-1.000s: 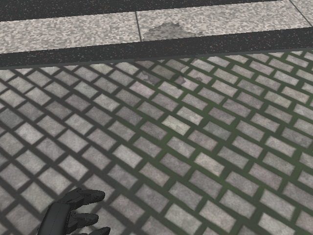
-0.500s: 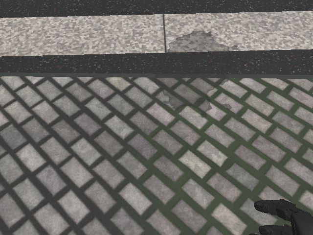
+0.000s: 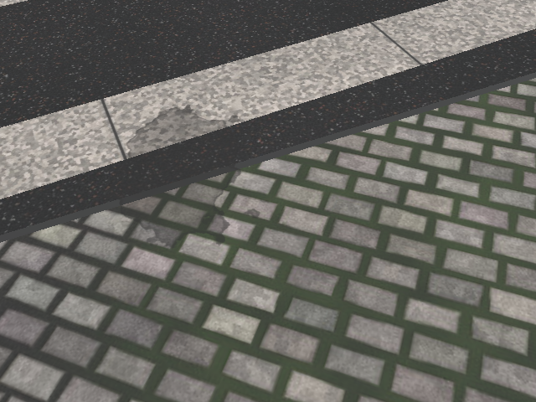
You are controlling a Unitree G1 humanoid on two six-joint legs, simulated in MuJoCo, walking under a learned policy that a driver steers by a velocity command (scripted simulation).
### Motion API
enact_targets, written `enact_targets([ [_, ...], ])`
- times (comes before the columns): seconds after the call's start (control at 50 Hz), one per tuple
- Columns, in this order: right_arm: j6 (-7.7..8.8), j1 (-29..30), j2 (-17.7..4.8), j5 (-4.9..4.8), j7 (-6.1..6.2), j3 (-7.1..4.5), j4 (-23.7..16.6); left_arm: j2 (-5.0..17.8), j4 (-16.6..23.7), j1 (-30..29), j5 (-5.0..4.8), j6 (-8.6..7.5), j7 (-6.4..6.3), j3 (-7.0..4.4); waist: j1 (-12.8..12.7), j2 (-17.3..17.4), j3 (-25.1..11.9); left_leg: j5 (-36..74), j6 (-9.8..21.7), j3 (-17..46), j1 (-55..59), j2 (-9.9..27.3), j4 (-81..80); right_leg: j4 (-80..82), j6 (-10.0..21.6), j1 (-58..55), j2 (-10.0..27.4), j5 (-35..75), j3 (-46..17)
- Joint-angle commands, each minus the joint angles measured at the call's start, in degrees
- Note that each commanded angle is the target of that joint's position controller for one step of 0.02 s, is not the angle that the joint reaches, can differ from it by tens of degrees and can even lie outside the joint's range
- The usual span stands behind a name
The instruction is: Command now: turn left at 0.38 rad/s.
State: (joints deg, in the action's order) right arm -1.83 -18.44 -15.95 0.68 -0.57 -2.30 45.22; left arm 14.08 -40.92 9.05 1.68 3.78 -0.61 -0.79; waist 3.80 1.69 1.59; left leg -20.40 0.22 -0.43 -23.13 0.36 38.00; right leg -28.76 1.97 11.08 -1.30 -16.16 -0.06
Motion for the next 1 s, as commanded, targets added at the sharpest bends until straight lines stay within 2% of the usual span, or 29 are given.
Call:
enact_targets([
  [0.02, -0.85, 2.38, -7.66, -0.49, 0.09, -3.07, -4.37, 9.71, 3.4, -1.66, 0.32, -1.43, -1.43, -2.51, -2.32, -10.42, 2.93, -7.47, 0.51, 3.17, -4.86, -2.36, 22.82, 14.53, 9.23, 5.46, 18.19, 17.01, -8.41],
  [0.04, -1.4, -0.61, -7.94, -0.32, 0.12, -3.56, -2.96, 8.0, 4.45, -4.78, 0.04, -1.54, -1.73, -1.99, -0.56, -10.71, 2.42, -4.59, 0.09, 2.2, -5.1, -2.14, 25.93, 14.14, 7.46, 4.26, 15.55, 18.07, -4.4],
  [0.06, -1.77, -1.73, -7.8, 0.26, -0.03, -3.82, -2.35, 7.06, 4.79, -5.25, -0.34, -1.83, -2.22, -1.78, -0.61, -11.56, 1.81, -3.41, -0.56, 1.12, -6.22, -1.86, 28.57, 13.22, 7.51, 2.11, 15.11, 21.66, -2.24],
  [0.1, -1.91, -1.08, -6.72, 0.28, -0.51, -3.77, -2.71, 6.31, 4.76, -3.28, -0.45, -1.92, -2.55, -1.73, -2.05, -9.59, 0.34, -2.71, -2.01, -0.14, -8.44, -0.99, 28.64, 11.51, 8.5, -3.21, 15.55, 24.89, -0.25],
  [0.16, -2.38, 2.65, -4.44, 0.11, -1.47, -3.15, -5.17, 7.05, 3.25, 0.92, -0.19, -2.07, -2.93, -2.34, -4.74, -9.39, -0.46, -3.24, -2.99, -0.92, -9.99, 0.7, 20.83, 9.98, 9.55, -9.76, 18.18, 24.68, -0.03],
  [0.2, -2.73, 3.87, -3.46, -0.02, -2.01, -2.77, -6.63, 7.81, 2.8, 1.34, 0.07, -2.3, -2.59, -2.79, -5.33, -10.36, -1.11, -4.44, -2.47, -1.91, -6.48, 1.15, 14.7, 8.61, 9.22, -9.66, 19.12, 24.84, 1.27],
  [0.28, -2.74, 4.76, -3.7, -0.79, -2.5, -2.81, -9.21, 10.17, 2.38, 0.93, 0.1, -2.8, -1.17, -3.95, -5.17, -11.8, -2.61, -6.01, -0.11, -5.44, 1.69, 0.23, 5.32, 5.01, 7.58, -6.56, 20.98, 26.89, 3.95],
  [0.32, -2.46, 3.76, -3.63, -0.73, -2.43, -2.99, -9.75, 10.99, 2.29, 0.32, -0.62, -2.9, -0.45, -4.46, -3.67, -10.47, -3.4, -2.45, 1.18, -6.41, 6.44, -0.51, -1.93, 0.69, 5.12, -4.45, 21.42, 24.36, 6.12],
  [0.34, -1.96, 1.83, -4.01, -0.22, -2.05, -3.18, -9.3, 10.99, 1.88, 0.64, -1.11, -2.83, -0.1, -4.68, -1.88, -7.36, -4.06, 4.43, 2.08, -5.11, 11.73, -1.06, -9.2, -4.4, 2.07, -0.78, 20.29, 18.98, 8.72],
  [0.36, -1.07, -1.1, -8.47, 0.97, -1.24, -4.29, -8.61, 9.54, 1.56, 3.15, -1.29, -2.68, 0.35, -4.45, -0.6, 3.66, -4.3, 12.33, 4.26, 7.22, 19.64, 4.5, -18.78, -16.89, -1.94, 8.82, 15.41, 6.11, 12.18],
  [0.38, -0.35, -3.24, -18.6, 0.13, -0.84, -6.48, -9.66, 4.45, 6.92, -0.18, -0.65, -2.08, 0.29, -2.7, -0.48, 19.55, -2.94, 40.2, 13.71, 32.35, 22.22, 22.09, -19.96, -28.19, -6.3, 25.95, 3.2, -22.49, 11.69],
  [0.4, -0.29, -7.53, -15.78, -0.29, -0.54, -6.34, -8.75, 6.29, 6.09, -3.67, 0.18, -1.08, -0.59, -2.81, 3.6, 8.14, -6.39, 44.28, 18.44, 26.56, 22.97, 23.01, -18.22, -37.12, -5.44, 25.36, 4.15, -22.36, 2.32],
  [0.42, -0.45, -3.93, -11.78, -0.15, 0.09, -4.66, -8.85, 5.78, 4.92, -2.24, -0.8, -0.68, -0.57, -2.7, 1.09, 6.3, -5.45, 40.25, 17.82, 20.25, 20.03, 20.35, -18.31, -38.47, -4.38, 23.9, 4.76, -17.59, 0.78],
  [0.44, -0.73, 2.6, -7.55, 0.12, 0.72, -3.05, -9.55, 5.67, 2.97, -0.51, -1.6, -0.82, -0.27, -2.64, -1.91, 4.43, -2.76, 33.91, 14.72, 14.34, 16.53, 16.01, -19.93, -35.92, -3.58, 21.23, 5.83, -11.54, -0.25],
  [0.46, -0.61, 7.34, -5.07, -0.16, 1.36, -1.92, -10.07, 6.56, 1.39, 1.22, -1.08, -0.8, -0.04, -2.94, -3.9, 5.26, -2.11, 32.52, 12.19, 10.49, 15.73, 12.94, -20.62, -34.19, -3.18, 19.16, 5.53, -7.21, 0.39],
  [0.48, -0.33, 9.74, -2.46, -0.12, 1.79, -0.72, -10.42, 7.18, -0.93, 4.58, -0.45, -0.5, 0.38, -3.08, -4.81, 5.54, -3.34, 34.33, 11.02, 6.63, 14.86, 11.06, -21.15, -33.69, -3.27, 15.02, 4.58, -4.31, 0.85],
  [0.5, 0.12, 9.92, -1.1, 0.22, 2.04, 0.19, -10.14, 6.92, -2.35, 6.45, -0.66, -0.08, 0.83, -3.06, -4.93, 4.39, -3.97, 33.53, 10.11, 4.18, 14.17, 11.04, -21.82, -32.15, -3.37, 11.85, 3.33, -3.27, -0.34],
  [0.52, 0.52, 9.35, -1.94, 0.68, 2.31, 0.21, -9.71, 6.79, -2.88, 6.64, -1.23, 0.18, 1.18, -3.1, -4.19, 3.68, -2.98, 31.24, 9.44, 2.74, 14.06, 11.47, -22.4, -30.45, -3.44, 11.05, 1.77, -3.31, -2.07],
  [0.54, 0.61, 8.63, -4.3, 0.79, 2.62, -0.42, -9.06, 7.5, -2.71, 6.22, -1.46, 0.31, 1.43, -3.46, -3.72, 4.09, -1.47, 28.93, 9.39, 2.73, 15.24, 12.24, -22.67, -30.11, -3.43, 12.66, 0.89, -3.72, -2.39],
  [0.56, 0.44, 7.87, -6.04, 0.66, 2.88, -0.95, -8.54, 8.33, -2.67, 6.16, -1.39, 0.41, 1.58, -3.86, -3.29, 4.24, -0.53, 26.91, 9.78, 3.14, 16.7, 13.32, -22.89, -30.76, -3.5, 14.65, 0.52, -4.29, -2.31],
  [0.58, 0.16, 7.49, -6.74, 0.52, 3.09, -1.18, -8.33, 8.89, -2.73, 6.36, -1.19, 0.49, 1.65, -4.19, -3.0, 4.09, 0.05, 24.87, 10.34, 3.48, 17.74, 14.42, -23.12, -31.69, -3.67, 16.31, 0.56, -4.87, -2.02],
  [0.66, -0.12, 8.17, -5.45, 0.8, 3.58, -0.91, -8.23, 8.54, -2.11, 5.75, -0.71, 0.81, 2.08, -4.65, -2.51, 3.38, 1.89, 16.6, 12.34, 2.95, 18.54, 16.56, -24.18, -32.34, -4.98, 19.83, 2.15, -6.52, -0.22],
  [0.76, 0.76, 7.97, -4.85, 1.21, 3.54, -1.06, -7.19, 6.45, 0.31, 4.51, -0.64, 1.0, 3.15, -4.36, -2.39, 3.35, 0.88, 16.88, 13.0, 0.07, 20.11, 17.81, -22.77, -25.85, -4.85, 19.23, 4.07, -7.47, 1.83],
  [0.86, 1.45, 8.27, -6.16, 1.34, 2.24, -1.79, -6.59, 5.34, 3.72, 2.85, -1.31, 1.16, 4.04, -4.17, -2.75, 4.96, -2.08, 25.54, 11.97, -5.03, 17.97, 19.38, -18.35, -18.03, -2.5, 12.42, 4.04, -9.25, 5.36],
  [0.9, 1.63, 8.27, -7.1, 0.99, 1.46, -2.24, -6.47, 5.32, 4.9, 2.54, -1.65, 1.2, 4.11, -4.28, -2.86, 5.62, -3.49, 27.87, 10.77, -6.7, 17.87, 20.3, -15.78, -14.78, -1.5, 9.93, 3.6, -9.56, 6.65],
  [0.94, 1.52, 8.45, -8.15, 0.16, 0.68, -2.74, -6.4, 5.4, 5.79, 3.22, -1.57, 1.14, 4.08, -4.5, -4.08, 5.02, -4.56, 26.15, 7.87, -9.23, 16.03, 20.63, -11.28, -7.96, -0.13, 5.27, 2.84, -6.84, 7.36],
  [0.96, 1.22, 8.21, -8.58, -0.31, 0.38, -3.09, -6.02, 5.85, 5.47, 5.51, -1.23, 0.71, 3.78, -4.69, -6.09, 2.53, -5.16, 21.4, 4.63, -11.43, 12.38, 19.45, -6.51, -0.53, 0.91, -0.06, 2.53, -0.24, 5.82],
  [0.98, 0.94, 6.1, -7.18, -0.41, -0.04, -2.88, -5.8, 10.55, 4.38, 9.37, -0.09, -0.04, 2.9, -5.9, -7.6, -8.09, -5.27, 11.01, 0.33, -14.69, 3.7, 14.31, 5.66, 10.15, 3.29, -7.39, 7.86, 4.22, -6.18],
  [1.0, 0.55, 8.85, -2.86, 0.05, -0.2, -1.49, -10.93, 20.23, 5.38, 10.95, -0.82, -0.6, 2.06, -8.05, -7.38, -22.14, -3.49, -18.59, -4.44, -13.25, -13.95, 2.22, 17.66, 12.09, 12.77, -10.74, 24.34, 26.74, -31.65],
])
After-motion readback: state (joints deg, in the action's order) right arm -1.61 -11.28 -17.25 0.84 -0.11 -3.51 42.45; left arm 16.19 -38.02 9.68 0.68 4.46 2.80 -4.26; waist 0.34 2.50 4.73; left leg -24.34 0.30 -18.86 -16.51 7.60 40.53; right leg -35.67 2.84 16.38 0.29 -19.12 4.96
